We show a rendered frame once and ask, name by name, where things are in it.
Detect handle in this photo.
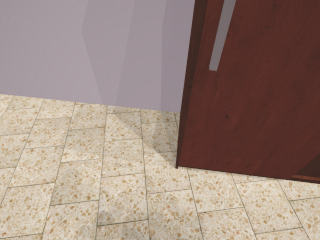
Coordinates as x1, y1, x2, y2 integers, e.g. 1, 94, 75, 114
209, 0, 236, 71

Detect wardrobe door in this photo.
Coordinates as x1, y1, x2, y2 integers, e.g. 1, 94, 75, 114
295, 154, 320, 178
179, 0, 320, 179

